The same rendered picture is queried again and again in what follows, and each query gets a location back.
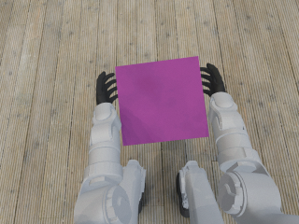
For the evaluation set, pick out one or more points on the left robot hand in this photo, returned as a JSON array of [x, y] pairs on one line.
[[102, 94]]

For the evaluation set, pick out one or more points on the robot right upper arm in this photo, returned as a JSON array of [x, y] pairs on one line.
[[252, 198]]

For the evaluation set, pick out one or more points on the robot left thigh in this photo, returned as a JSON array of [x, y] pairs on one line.
[[133, 182]]

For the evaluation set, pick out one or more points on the right robot shin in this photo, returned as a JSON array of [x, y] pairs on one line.
[[184, 198]]

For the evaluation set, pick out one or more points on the right robot hand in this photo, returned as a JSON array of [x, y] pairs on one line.
[[215, 83]]

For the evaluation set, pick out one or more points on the right robot forearm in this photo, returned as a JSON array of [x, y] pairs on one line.
[[231, 137]]

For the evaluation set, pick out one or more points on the carton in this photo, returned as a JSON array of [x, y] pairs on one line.
[[161, 101]]

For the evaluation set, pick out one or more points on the robot left upper arm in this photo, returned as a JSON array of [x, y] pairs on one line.
[[106, 205]]

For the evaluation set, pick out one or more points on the left robot forearm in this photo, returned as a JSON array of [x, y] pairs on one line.
[[104, 162]]

